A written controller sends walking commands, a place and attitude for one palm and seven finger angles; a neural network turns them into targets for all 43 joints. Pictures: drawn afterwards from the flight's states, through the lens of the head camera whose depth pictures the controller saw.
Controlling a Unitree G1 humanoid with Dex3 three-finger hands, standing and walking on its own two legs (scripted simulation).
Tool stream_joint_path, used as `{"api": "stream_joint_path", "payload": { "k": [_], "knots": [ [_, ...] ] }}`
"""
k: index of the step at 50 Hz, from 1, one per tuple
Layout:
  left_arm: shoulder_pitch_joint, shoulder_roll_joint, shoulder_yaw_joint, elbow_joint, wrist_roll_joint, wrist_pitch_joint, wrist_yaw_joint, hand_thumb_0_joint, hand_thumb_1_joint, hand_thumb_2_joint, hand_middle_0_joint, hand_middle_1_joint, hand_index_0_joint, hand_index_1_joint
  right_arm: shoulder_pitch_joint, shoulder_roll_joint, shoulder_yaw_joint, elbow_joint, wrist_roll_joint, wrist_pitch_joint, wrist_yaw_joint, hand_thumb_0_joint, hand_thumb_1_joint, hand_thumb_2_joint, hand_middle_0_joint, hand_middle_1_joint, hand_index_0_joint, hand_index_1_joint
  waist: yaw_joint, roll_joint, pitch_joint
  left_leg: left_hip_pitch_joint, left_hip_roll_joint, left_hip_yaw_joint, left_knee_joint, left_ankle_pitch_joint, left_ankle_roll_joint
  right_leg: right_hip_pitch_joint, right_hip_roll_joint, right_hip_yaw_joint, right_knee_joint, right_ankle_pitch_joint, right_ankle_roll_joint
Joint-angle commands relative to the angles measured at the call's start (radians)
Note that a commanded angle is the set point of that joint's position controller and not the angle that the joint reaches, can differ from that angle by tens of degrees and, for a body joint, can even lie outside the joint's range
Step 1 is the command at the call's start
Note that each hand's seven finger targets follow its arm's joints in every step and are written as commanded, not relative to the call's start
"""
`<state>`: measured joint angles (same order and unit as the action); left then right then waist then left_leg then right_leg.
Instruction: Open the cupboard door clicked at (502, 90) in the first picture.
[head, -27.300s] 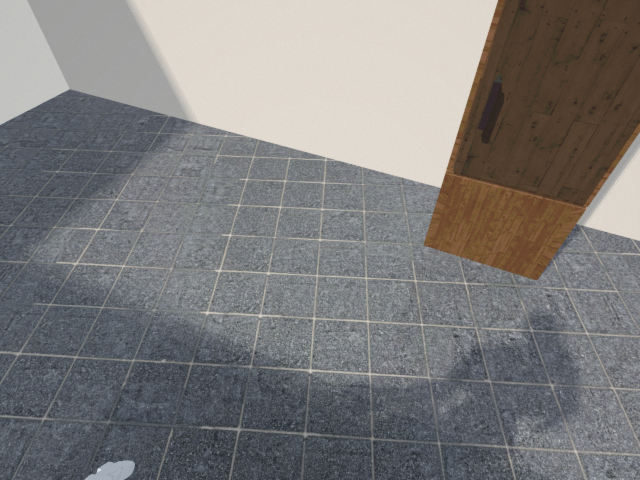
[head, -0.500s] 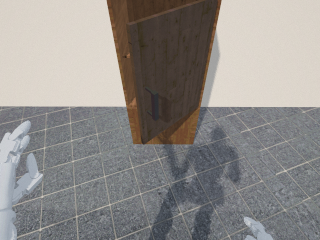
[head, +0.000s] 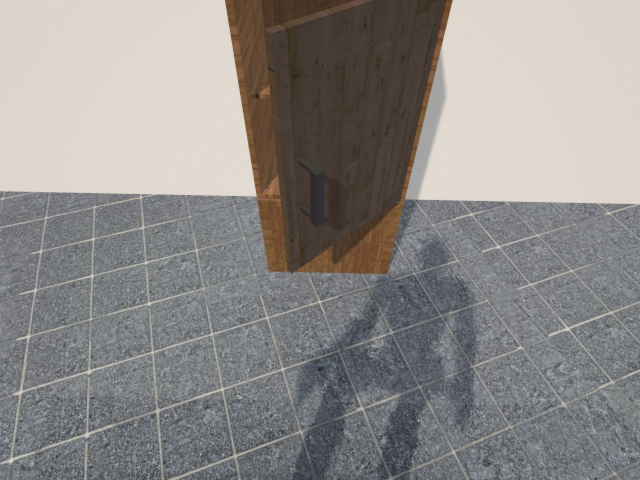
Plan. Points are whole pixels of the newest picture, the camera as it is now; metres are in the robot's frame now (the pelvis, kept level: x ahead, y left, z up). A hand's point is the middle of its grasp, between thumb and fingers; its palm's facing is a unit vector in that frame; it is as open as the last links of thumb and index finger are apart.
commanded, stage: let the arm hang, fingers relaxed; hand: left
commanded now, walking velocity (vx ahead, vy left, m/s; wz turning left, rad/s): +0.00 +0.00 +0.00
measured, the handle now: (310, 193) +0.65 +0.06 -0.07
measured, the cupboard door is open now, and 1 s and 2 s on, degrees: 42 42 42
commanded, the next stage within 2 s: look to check the result in 0.56 s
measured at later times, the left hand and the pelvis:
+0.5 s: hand out of the picture +0.06 +0.21 -0.17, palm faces +0.00 -0.97 -0.24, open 7.4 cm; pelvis +0.02 +0.01 +0.00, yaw -1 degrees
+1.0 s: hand out of the picture +0.09 +0.22 -0.15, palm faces +0.00 -0.95 -0.31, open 7.4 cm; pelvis +0.04 +0.00 +0.01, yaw -1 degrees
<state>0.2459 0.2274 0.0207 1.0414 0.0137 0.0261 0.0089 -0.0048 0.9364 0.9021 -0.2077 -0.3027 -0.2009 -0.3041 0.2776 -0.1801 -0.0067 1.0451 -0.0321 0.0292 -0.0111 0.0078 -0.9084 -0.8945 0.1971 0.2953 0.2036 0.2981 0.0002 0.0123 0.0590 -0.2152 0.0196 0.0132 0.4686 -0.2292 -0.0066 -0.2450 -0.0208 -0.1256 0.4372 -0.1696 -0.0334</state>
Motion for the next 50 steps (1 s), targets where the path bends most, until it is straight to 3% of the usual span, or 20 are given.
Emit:
{"api": "stream_joint_path", "payload": {
  "k": [1,10,14,17,23,25,28,33,37,50],
  "knots": [
    [-0.025,0.133,0.032,-0.015,0.002,-0.037,0.008,0.0,0.9,0.9,-0.2,-0.3,-0.2,-0.3,0.048,-0.142,-0.028,-0.01,0.004,-0.025,-0.009,0.0,-0.9,-0.9,0.2,0.3,0.2,0.3,-0.008,-0.012,-0.007,-0.058,0.066,-0.073,-0.14,-0.096,0.043,0.029,-0.107,0.149,-0.159,-0.222,-0.023],
    [-0.013,0.14,0.033,0.042,0.001,-0.039,0.012,0.0,0.9,0.9,-0.2,-0.3,-0.2,-0.3,0.035,-0.152,-0.026,0.035,0.009,-0.038,-0.011,0.0,-0.9,-0.9,0.2,0.3,0.2,0.3,0.007,-0.029,0.011,-0.05,0.08,-0.079,-0.175,-0.039,0.047,0.053,-0.102,0.129,-0.124,-0.127,-0.017],
    [-0.022,0.142,0.029,0.056,0.0,-0.04,0.012,0.0,0.9,0.9,-0.2,-0.3,-0.2,-0.3,0.023,-0.153,-0.023,0.048,0.008,-0.041,-0.012,0.0,-0.9,-0.9,0.2,0.3,0.2,0.3,0.005,0.002,0.012,-0.043,0.083,-0.083,-0.187,-0.018,0.045,0.063,-0.105,0.134,-0.117,-0.094,-0.015],
    [-0.03,0.149,0.029,0.06,0.0,-0.043,0.012,0.0,0.9,0.9,-0.2,-0.3,-0.2,-0.3,0.017,-0.155,-0.022,0.054,0.009,-0.044,-0.012,0.0,-0.9,-0.9,0.2,0.3,0.2,0.3,0.005,-0.014,-0.008,-0.03,0.082,-0.082,-0.181,0.025,0.045,0.085,-0.11,0.134,-0.118,-0.067,-0.015],
    [-0.046,0.149,0.03,0.066,-0.001,-0.047,0.013,0.0,0.9,0.9,-0.2,-0.3,-0.2,-0.3,-0.013,-0.166,-0.019,0.058,0.009,-0.048,-0.015,0.0,-0.9,-0.9,0.2,0.3,0.2,0.3,0.004,0.035,-0.023,-0.006,0.089,-0.079,-0.186,0.086,0.037,0.108,-0.112,0.132,-0.114,0.0,-0.014],
    [-0.049,0.156,0.031,0.064,0.0,-0.05,0.013,0.0,0.9,0.9,-0.2,-0.3,-0.2,-0.3,-0.022,-0.175,-0.02,0.055,0.012,-0.049,-0.015,0.0,-0.9,-0.9,0.2,0.3,0.2,0.3,0.007,0.01,-0.031,0.009,0.09,-0.075,-0.18,0.11,0.036,0.115,-0.113,0.126,-0.115,0.023,-0.014],
    [-0.061,0.155,0.03,0.065,-0.002,-0.052,0.013,0.0,0.9,0.9,-0.2,-0.3,-0.2,-0.3,-0.034,-0.182,-0.019,0.056,0.01,-0.052,-0.017,0.0,-0.9,-0.9,0.2,0.3,0.2,0.3,0.004,0.022,-0.044,0.026,0.092,-0.077,-0.182,0.148,0.034,0.13,-0.116,0.131,-0.114,0.064,-0.015],
    [-0.079,0.164,0.029,0.064,-0.001,-0.051,0.013,0.0,0.9,0.9,-0.2,-0.3,-0.2,-0.3,-0.05,-0.192,-0.02,0.056,0.01,-0.048,-0.016,0.0,-0.9,-0.9,0.2,0.3,0.2,0.3,0.0,0.004,-0.018,0.029,0.091,-0.075,-0.192,0.129,0.031,0.117,-0.116,0.132,-0.132,0.044,-0.013],
    [-0.085,0.176,0.032,0.059,-0.001,-0.056,0.013,0.0,0.9,0.9,-0.2,-0.3,-0.2,-0.3,-0.062,-0.202,-0.021,0.055,0.011,-0.051,-0.015,0.0,-0.9,-0.9,0.2,0.3,0.2,0.3,0.0,-0.002,-0.058,0.056,0.094,-0.072,-0.186,0.169,0.031,0.143,-0.12,0.13,-0.129,0.099,-0.013],
    [-0.105,0.213,0.033,0.055,-0.002,-0.062,0.013,0.0,0.9,0.9,-0.2,-0.3,-0.2,-0.3,-0.1,-0.238,-0.023,0.052,0.013,-0.046,-0.014,0.0,-0.9,-0.9,0.2,0.3,0.2,0.3,0.0,-0.023,-0.069,0.095,0.096,-0.063,-0.188,0.174,0.028,0.149,-0.122,0.139,-0.15,0.134,-0.015]
  ]
}}
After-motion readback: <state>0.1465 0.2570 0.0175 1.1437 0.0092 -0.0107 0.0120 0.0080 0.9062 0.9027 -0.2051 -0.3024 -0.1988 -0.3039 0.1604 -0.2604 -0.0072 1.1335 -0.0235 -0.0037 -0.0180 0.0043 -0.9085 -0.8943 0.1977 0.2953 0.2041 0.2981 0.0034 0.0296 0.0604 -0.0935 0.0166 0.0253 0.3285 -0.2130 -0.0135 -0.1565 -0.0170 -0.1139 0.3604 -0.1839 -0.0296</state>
